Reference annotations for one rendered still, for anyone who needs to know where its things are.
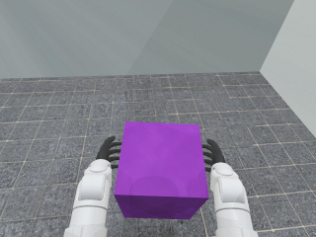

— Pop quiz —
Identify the robot left forearm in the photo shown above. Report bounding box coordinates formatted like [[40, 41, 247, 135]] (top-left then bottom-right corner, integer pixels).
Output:
[[63, 159, 113, 237]]

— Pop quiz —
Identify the left robot hand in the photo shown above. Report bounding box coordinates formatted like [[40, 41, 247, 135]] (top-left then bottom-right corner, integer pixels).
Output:
[[96, 136, 122, 169]]

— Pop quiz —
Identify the robot right forearm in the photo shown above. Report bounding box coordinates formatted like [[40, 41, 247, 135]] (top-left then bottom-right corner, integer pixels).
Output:
[[210, 162, 259, 237]]

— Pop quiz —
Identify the right robot hand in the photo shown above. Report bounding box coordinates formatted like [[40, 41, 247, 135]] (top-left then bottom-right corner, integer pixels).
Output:
[[201, 139, 226, 173]]

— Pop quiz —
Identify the carton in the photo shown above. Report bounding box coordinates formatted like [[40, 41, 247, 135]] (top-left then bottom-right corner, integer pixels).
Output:
[[114, 121, 209, 220]]

